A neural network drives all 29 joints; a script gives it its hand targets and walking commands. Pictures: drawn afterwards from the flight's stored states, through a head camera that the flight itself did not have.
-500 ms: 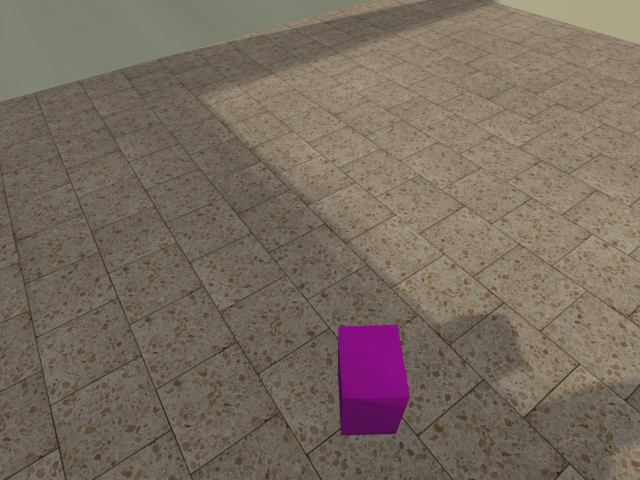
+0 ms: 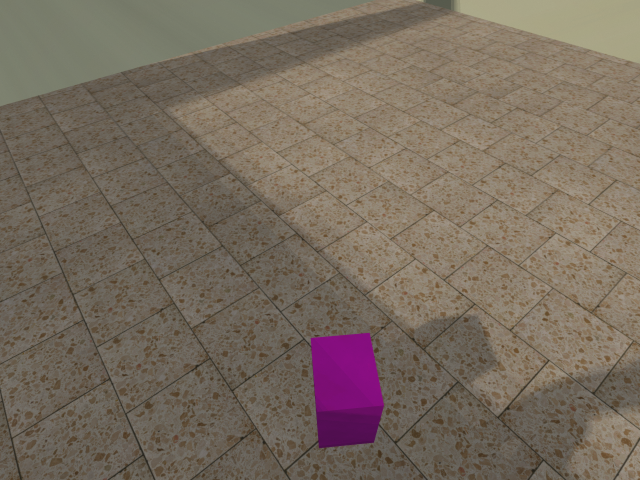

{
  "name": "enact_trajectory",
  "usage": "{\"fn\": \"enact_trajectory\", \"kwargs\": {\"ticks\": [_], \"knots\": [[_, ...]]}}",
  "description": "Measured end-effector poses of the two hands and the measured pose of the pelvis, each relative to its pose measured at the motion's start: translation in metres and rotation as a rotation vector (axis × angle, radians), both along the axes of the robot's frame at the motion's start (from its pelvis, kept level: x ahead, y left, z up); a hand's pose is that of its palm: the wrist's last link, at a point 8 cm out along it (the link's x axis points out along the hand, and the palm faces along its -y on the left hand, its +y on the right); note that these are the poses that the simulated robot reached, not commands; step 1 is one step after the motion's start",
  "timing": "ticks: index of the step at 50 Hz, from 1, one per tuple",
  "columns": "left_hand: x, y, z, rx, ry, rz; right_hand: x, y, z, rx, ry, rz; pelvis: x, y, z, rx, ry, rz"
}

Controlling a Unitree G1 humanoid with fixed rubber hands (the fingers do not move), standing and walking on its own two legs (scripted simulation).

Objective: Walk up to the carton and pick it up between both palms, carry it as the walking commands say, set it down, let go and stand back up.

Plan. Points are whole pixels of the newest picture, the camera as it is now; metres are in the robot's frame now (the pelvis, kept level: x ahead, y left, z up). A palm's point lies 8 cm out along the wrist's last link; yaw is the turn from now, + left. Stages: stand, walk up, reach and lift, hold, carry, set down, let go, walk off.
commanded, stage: walk up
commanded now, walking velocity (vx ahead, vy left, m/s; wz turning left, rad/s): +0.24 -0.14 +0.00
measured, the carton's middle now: (343, 392) +0.49 -0.04 -0.63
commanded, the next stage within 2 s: stand in 0.62 s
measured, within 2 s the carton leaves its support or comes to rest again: neither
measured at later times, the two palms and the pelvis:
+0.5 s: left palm out of the picture +0.06 +0.14 -0.15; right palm out of the picture +0.04 -0.27 -0.15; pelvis +0.06 -0.07 +0.00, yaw +0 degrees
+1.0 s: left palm out of the picture +0.03 +0.14 -0.15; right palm out of the picture +0.04 -0.27 -0.15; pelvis +0.07 -0.07 +0.00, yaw +0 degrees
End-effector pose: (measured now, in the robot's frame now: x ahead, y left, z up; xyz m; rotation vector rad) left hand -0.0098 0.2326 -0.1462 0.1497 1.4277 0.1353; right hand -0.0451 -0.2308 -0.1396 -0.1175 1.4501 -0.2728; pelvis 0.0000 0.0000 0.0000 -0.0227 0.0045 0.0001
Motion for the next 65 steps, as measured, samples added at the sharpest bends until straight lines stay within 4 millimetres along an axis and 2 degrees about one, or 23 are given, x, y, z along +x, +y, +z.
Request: {"fn": "enact_trajectory", "kwargs": {"ticks": [3,7,10,15,19,26,38,50,51,53,56,57,59,60,62,65], "knots": [[0.031,-0.007,0.006,0.017,-0.075,-0.015,-0.012,-0.021,0.001,-0.005,0.050,-0.012,0.009,-0.016,0.000,-0.002,0.009,0.000],[0.052,-0.029,-0.001,0.056,-0.114,-0.019,-0.003,-0.051,-0.014,0.013,0.068,-0.008,0.023,-0.044,-0.013,0.033,0.000,0.003],[0.054,-0.054,0.002,0.050,-0.112,0.010,0.017,-0.060,-0.021,0.041,0.071,0.017,0.031,-0.055,-0.012,0.025,-0.010,0.007],[0.056,-0.084,0.007,0.022,-0.088,0.026,0.061,-0.057,-0.019,0.071,0.008,0.047,0.041,-0.064,-0.004,0.032,-0.013,0.002],[0.060,-0.089,-0.002,0.005,-0.064,0.024,0.079,-0.050,-0.022,0.072,-0.034,0.047,0.047,-0.066,-0.008,0.004,-0.019,0.001],[0.067,-0.089,-0.003,-0.005,-0.060,0.045,0.089,-0.043,-0.011,0.083,-0.034,0.062,0.056,-0.071,-0.001,0.021,-0.033,0.002],[0.049,-0.089,-0.002,0.004,0.010,0.065,0.081,-0.046,-0.011,0.077,0.006,0.040,0.064,-0.071,-0.001,0.023,-0.034,0.000],[0.043,-0.097,-0.004,-0.012,0.031,0.083,0.081,-0.041,-0.011,0.082,0.017,0.034,0.069,-0.071,-0.002,0.021,-0.034,0.000],[0.054,-0.096,-0.005,-0.017,0.002,0.078,0.093,-0.042,-0.011,0.087,-0.015,0.025,0.068,-0.071,-0.004,0.023,-0.003,-0.004],[0.100,-0.084,-0.008,0.016,-0.092,0.070,0.134,-0.056,-0.016,0.057,-0.082,0.037,0.060,-0.069,-0.013,0.021,0.059,0.001],[0.187,-0.066,-0.002,0.030,-0.211,0.040,0.219,-0.073,-0.011,0.025,-0.190,0.115,0.049,-0.068,-0.026,0.017,0.142,-0.007],[0.210,-0.064,0.001,0.026,-0.219,0.030,0.243,-0.075,-0.007,0.021,-0.205,0.124,0.047,-0.067,-0.029,0.018,0.164,-0.012],[0.240,-0.065,0.009,0.014,-0.196,0.015,0.274,-0.072,0.000,0.031,-0.192,0.123,0.045,-0.067,-0.031,0.023,0.200,-0.019],[0.249,-0.068,0.012,0.008,-0.178,0.007,0.280,-0.069,0.001,0.044,-0.175,0.123,0.046,-0.066,-0.030,0.024,0.214,-0.019],[0.252,-0.076,0.016,-0.009,-0.144,-0.010,0.282,-0.060,0.002,0.072,-0.144,0.127,0.049,-0.065,-0.027,0.026,0.237,-0.018],[0.234,-0.092,0.014,-0.027,-0.095,-0.020,0.261,-0.047,-0.003,0.102,-0.097,0.129,0.054,-0.064,-0.022,0.031,0.266,-0.023]]}}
